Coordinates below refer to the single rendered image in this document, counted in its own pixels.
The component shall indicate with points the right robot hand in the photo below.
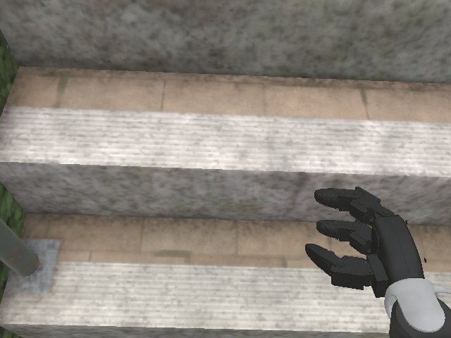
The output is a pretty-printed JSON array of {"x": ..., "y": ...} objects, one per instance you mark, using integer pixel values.
[{"x": 391, "y": 254}]

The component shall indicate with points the robot right forearm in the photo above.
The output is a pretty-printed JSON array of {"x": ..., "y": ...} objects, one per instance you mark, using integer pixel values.
[{"x": 415, "y": 311}]

